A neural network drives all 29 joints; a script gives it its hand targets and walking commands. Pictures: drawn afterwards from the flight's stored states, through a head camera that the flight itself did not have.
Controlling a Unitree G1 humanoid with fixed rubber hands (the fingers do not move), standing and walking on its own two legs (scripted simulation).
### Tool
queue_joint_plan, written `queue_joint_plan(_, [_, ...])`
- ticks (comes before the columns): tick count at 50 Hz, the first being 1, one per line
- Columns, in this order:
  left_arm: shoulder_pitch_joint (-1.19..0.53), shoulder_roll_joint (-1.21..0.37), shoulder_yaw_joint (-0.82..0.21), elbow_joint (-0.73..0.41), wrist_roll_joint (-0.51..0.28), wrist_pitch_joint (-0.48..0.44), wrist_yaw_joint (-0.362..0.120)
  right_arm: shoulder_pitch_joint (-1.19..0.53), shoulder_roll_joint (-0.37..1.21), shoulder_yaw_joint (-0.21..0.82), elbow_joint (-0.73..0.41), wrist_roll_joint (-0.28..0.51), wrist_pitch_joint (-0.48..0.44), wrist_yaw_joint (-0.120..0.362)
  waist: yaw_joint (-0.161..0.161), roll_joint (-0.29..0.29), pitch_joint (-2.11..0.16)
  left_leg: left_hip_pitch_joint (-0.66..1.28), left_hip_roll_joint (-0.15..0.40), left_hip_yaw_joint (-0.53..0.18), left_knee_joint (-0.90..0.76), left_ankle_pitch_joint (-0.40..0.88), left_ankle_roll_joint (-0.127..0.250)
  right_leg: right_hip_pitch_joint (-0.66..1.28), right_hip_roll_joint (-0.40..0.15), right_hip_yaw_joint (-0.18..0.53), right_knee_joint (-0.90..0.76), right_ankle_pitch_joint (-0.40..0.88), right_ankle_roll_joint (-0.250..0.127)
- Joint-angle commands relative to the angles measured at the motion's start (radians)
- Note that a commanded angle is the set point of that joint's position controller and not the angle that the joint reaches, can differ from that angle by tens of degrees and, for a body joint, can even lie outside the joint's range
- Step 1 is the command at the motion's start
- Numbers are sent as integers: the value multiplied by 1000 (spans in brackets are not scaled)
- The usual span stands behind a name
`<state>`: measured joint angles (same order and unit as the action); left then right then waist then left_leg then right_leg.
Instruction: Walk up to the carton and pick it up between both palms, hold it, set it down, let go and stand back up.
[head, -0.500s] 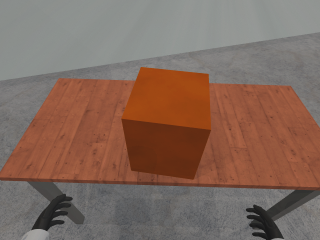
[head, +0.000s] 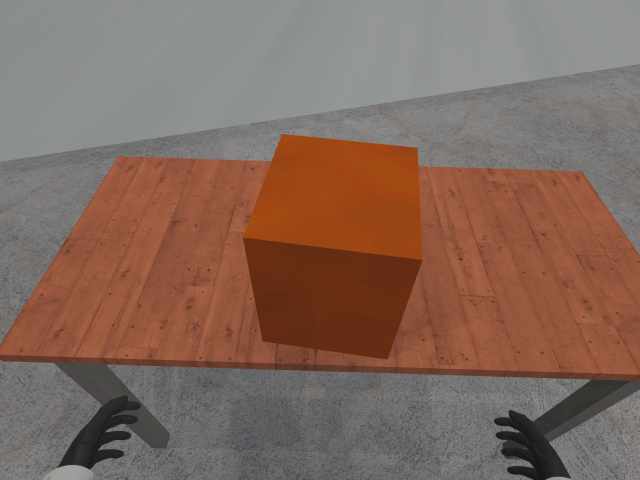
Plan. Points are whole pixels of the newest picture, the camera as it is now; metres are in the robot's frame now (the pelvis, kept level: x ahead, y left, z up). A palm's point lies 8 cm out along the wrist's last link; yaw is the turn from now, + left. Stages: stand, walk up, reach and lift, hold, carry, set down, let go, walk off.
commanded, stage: stand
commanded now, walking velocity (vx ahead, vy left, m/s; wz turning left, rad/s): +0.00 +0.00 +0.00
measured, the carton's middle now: (336, 249) +0.42 -0.02 +0.03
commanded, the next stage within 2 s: none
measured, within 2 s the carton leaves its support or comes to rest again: neither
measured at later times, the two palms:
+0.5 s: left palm (76, 470) +0.14 +0.29 -0.06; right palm (549, 477) +0.14 -0.29 -0.07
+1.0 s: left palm (72, 475) +0.14 +0.29 -0.06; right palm (549, 478) +0.14 -0.28 -0.07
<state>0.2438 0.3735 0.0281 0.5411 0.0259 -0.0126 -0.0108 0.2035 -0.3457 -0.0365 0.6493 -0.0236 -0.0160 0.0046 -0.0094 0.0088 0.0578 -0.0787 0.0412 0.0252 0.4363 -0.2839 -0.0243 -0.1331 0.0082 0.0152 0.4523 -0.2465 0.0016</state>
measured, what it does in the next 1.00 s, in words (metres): stands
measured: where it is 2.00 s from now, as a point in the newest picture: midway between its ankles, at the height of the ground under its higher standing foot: outside the picture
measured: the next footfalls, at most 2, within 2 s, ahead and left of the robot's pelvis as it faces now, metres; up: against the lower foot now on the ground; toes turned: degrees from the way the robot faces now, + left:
none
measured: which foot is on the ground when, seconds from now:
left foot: down 0.00-1.00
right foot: down 0.00-1.00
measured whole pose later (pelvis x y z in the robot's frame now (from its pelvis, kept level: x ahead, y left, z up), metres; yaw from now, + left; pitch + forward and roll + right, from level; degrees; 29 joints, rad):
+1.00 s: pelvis +0.00 +0.00 +0.00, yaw +0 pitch -4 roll +0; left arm 0.24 0.38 0.03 0.60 0.02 -0.01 -0.01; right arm 0.20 -0.36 -0.04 0.65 -0.02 -0.02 0.00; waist -0.01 0.02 0.06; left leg -0.08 0.04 0.02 0.44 -0.28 -0.02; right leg -0.13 0.01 0.02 0.44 -0.24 0.00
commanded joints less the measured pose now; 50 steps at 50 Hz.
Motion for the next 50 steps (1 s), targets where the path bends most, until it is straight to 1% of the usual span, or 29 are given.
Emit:
queue_joint_plan(1, [-49, 180, 59, 48, -6, -29, 3, -42, -198, -38, 15, -3, -13, -2, 6, 59, -10, -104, 70, -94, -82, 117, 75, -22, -117, 96, -61, 181, -51])
queue_joint_plan(2, [-43, 187, 60, 48, -13, -29, 0, -31, -198, -39, 19, -2, -14, -2, 5, 26, -18, -76, 66, -87, -75, 128, 72, -39, -113, 91, -59, 177, -47])
queue_joint_plan(3, [-47, 170, 51, 59, -13, -27, -4, -63, -212, -42, 20, -7, -18, -5, 8, 69, -13, -80, 74, -79, -73, 135, 76, -38, -115, 95, -57, 188, -53])
queue_joint_plan(4, [-75, 171, 53, 48, -7, -23, 3, -37, -217, -39, 25, -2, -17, -6, -3, 24, -45, -78, 74, -106, -74, 138, 74, -30, -109, 87, -50, 181, -54])
queue_joint_plan(5, [-34, 177, 52, 55, -6, -25, 7, -50, -224, -52, 25, -2, -15, -8, 7, 47, -23, -66, 73, -94, -71, 147, 72, -35, -115, 90, -62, 195, -54])
queue_joint_plan(6, [-54, 203, 63, 52, -8, -28, 5, -27, -213, -42, 24, -3, -12, -5, 7, 0, -12, -65, 68, -90, -68, 177, 66, -47, -104, 80, -59, 177, -49])
queue_joint_plan(7, [-49, 163, 56, 57, -9, -29, 5, -36, -230, -49, 18, -7, -17, -7, 3, 58, -21, -72, 65, -82, -59, 173, 63, -31, -111, 86, -54, 203, -49])
queue_joint_plan(9, [-56, 176, 55, 59, -9, -33, 2, -31, -202, -44, 25, 6, -16, -3, -4, 19, -55, -64, 68, -86, -57, 165, 61, -10, -113, 82, -61, 209, -50])
queue_joint_plan(13, [-63, 194, 65, 64, -12, -27, 7, -22, -220, -44, 29, -3, -23, -7, 2, 36, -22, -86, 59, -80, -64, 179, 71, -23, -119, 96, -61, 235, -50])
queue_joint_plan(14, [-51, 196, 62, 68, -8, -22, 4, -12, -217, -43, 42, 0, -14, -5, 4, 1, -34, -67, 72, -87, -76, 181, 73, -11, -107, 77, -44, 228, -55])
queue_joint_plan(16, [-38, 190, 58, 69, -8, -23, 3, -28, -204, -35, 33, -2, -11, -5, 1, 63, -23, -60, 63, -73, -73, 191, 64, -23, -116, 82, -42, 252, -47])
queue_joint_plan(18, [-51, 178, 57, 73, -12, -23, 2, -35, -198, -34, 40, -3, -20, -7, 11, 69, -38, -84, 70, -81, -78, 137, 64, -6, -114, 100, -64, 205, -47])
queue_joint_plan(19, [-78, 197, 58, 71, -12, -17, 6, -65, -186, -36, 20, 1, -19, -7, -3, 21, -2, -101, 74, -100, -96, 127, 60, -27, -105, 74, -60, 210, -47])
queue_joint_plan(20, [-74, 182, 59, 78, -12, -17, 2, -36, -211, -39, 23, 3, -21, -7, -9, 70, -14, -111, 64, -80, -85, 100, 64, -16, -105, 93, -71, 190, -41])
queue_joint_plan(21, [-56, 179, 60, 76, -8, -22, 3, -58, -218, -46, 29, -5, -19, -10, 10, 61, -17, -98, 66, -84, -83, 133, 66, 1, -108, 88, -63, 216, -44])
queue_joint_plan(22, [-61, 200, 58, 76, -7, -19, 6, -44, -209, -44, 26, 6, -15, -7, -4, 5, -31, -66, 69, -89, -80, 145, 61, -18, -110, 82, -72, 205, -49])
queue_joint_plan(24, [-61, 183, 55, 89, -13, -18, 5, -31, -205, -44, 28, -4, -20, -9, -1, 52, 0, -99, 63, -74, -72, 140, 66, -23, -126, 102, -73, 215, -48])
queue_joint_plan(27, [-71, 191, 54, 75, -13, -28, 5, -34, -190, -31, 44, 6, -12, -4, 8, 6, 5, -86, 68, -90, -91, 127, 66, -37, -118, 100, -79, 187, -54])
queue_joint_plan(29, [-66, 170, 51, 83, -14, -30, 4, -72, -222, -47, 36, 2, -18, -5, 6, 75, -29, -77, 69, -88, -67, 158, 71, -5, -125, 99, -73, 250, -56])
queue_joint_plan(31, [-75, 197, 55, 78, -11, -26, 5, -48, -199, -38, 39, 9, -12, -6, 6, 25, -33, -89, 79, -86, -77, 190, 69, 1, -119, 94, -56, 280, -54])
queue_joint_plan(35, [-44, 196, 61, 94, -6, -19, 7, -49, -215, -37, 36, 5, -16, -10, 4, 71, -25, -59, 67, -62, -81, 194, 67, -14, -111, 88, -65, 283, -49])
queue_joint_plan(37, [-73, 191, 59, 91, -13, -24, 9, -42, -195, -29, 33, 0, -15, -7, 3, 10, -22, -63, 72, -78, -77, 193, 62, -25, -107, 82, -66, 241, -37])
queue_joint_plan(38, [-59, 179, 53, 84, -19, -20, 9, -49, -216, -47, 32, 6, -14, -6, 7, 54, -59, -54, 77, -82, -82, 174, 67, -2, -122, 84, -60, 253, -52])
queue_joint_plan(41, [-60, 177, 55, 96, -10, -24, 3, -39, -197, -31, 22, 9, -18, -16, -3, 35, -47, -71, 79, -81, -80, 192, 69, 7, -116, 92, -63, 262, -54])
queue_joint_plan(42, [-85, 186, 55, 85, -10, -24, 6, -66, -196, -35, 26, 5, -17, -8, 6, 75, -21, -88, 77, -81, -80, 201, 69, -2, -120, 86, -43, 284, -55])
queue_joint_plan(44, [-68, 169, 49, 94, -17, -26, -2, -50, -205, -35, 35, 6, -20, -8, 7, 28, -74, -55, 74, -85, -74, 198, 61, 11, -116, 76, -51, 280, -52])
queue_joint_plan(48, [-52, 185, 52, 100, -21, -23, 7, -41, -214, -38, 30, 7, -12, -10, 3, 75, -39, -66, 86, -86, -68, 235, 69, 16, -125, 89, -57, 308, -53])
queue_joint_plan(49, [-59, 196, 53, 110, -15, -21, 3, -41, -204, -42, 35, 7, -11, -10, 2, 9, -64, -48, 77, -84, -82, 226, 66, 11, -104, 66, -52, 254, -45])
queue_joint_plan(50, [-72, 167, 48, 104, -14, -21, 4, -52, -227, -46, 45, 9, -13, -15, 6, 39, -46, -67, 79, -89, -78, 194, 66, 2, -114, 85, -68, 246, -50])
